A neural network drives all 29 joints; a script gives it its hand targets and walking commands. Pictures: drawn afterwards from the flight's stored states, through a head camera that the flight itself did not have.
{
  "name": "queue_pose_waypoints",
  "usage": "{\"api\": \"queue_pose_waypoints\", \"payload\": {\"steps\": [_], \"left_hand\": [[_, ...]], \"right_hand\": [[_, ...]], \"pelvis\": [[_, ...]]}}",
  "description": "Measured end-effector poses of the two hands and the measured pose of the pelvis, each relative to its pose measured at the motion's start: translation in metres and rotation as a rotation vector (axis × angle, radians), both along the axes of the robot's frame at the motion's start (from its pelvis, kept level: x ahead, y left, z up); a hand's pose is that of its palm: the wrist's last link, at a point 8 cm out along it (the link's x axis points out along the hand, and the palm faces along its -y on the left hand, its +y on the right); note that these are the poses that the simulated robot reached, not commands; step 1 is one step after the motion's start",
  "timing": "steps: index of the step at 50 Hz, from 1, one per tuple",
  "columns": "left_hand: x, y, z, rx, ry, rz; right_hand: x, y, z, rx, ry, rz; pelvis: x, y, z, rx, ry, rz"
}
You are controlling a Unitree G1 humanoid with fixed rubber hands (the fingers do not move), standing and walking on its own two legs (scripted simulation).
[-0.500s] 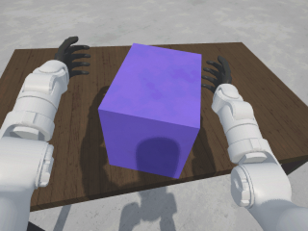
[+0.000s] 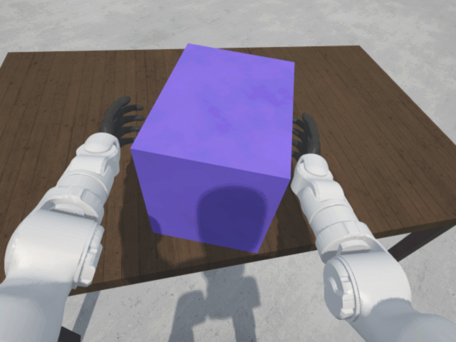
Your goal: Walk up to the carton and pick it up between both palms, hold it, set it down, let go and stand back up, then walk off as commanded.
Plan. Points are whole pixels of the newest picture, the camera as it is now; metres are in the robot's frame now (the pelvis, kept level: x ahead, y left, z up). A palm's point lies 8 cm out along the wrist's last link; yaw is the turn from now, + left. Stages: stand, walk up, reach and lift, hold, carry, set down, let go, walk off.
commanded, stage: reach and lift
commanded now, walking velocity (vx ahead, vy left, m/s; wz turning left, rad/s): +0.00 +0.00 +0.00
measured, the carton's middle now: (222, 148) +0.45 -0.09 +0.07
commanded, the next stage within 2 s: none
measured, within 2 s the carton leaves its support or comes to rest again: neither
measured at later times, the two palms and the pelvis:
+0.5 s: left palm (124, 129) +0.49 +0.09 +0.12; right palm (302, 153) +0.39 -0.22 +0.10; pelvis +0.00 +0.00 -0.01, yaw +0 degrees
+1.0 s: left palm (131, 129) +0.49 +0.07 +0.11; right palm (300, 151) +0.39 -0.22 +0.11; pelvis +0.00 +0.00 +0.00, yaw -1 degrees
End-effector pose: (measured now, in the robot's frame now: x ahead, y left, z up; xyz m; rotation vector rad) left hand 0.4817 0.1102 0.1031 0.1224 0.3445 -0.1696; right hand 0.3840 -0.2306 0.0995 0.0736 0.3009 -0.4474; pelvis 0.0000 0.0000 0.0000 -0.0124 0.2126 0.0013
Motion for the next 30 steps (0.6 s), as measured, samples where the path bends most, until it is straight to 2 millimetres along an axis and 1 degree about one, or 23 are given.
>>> {"api": "queue_pose_waypoints", "payload": {"steps": [4,9,17,22,26,30], "left_hand": [[0.001,-0.003,-0.009,-0.006,-0.019,0.005],[0.005,-0.009,-0.007,-0.019,-0.049,-0.004],[0.006,-0.014,0.007,-0.022,-0.065,-0.020],[0.005,-0.019,0.013,-0.019,-0.062,-0.027],[0.004,-0.028,0.013,-0.021,-0.061,-0.043],[0.003,-0.033,0.010,-0.025,-0.052,-0.054]], "right_hand": [[0.001,0.001,-0.010,0.000,0.000,-0.004],[0.002,0.001,-0.012,-0.010,-0.007,-0.009],[0.003,0.003,-0.005,-0.013,-0.014,-0.021],[0.004,0.007,0.002,-0.005,-0.022,-0.028],[0.006,0.011,0.005,0.001,-0.026,-0.028],[0.007,0.011,0.005,0.004,-0.029,-0.040]], "pelvis": [[-0.003,-0.001,-0.004,0.001,0.044,-0.002],[-0.005,-0.002,-0.008,-0.002,0.078,-0.004],[-0.003,-0.002,-0.009,-0.008,0.070,-0.004],[-0.003,-0.001,-0.008,-0.009,0.058,-0.003],[-0.003,0.000,-0.007,-0.009,0.050,-0.004],[-0.004,0.000,-0.007,-0.008,0.047,-0.007]]}}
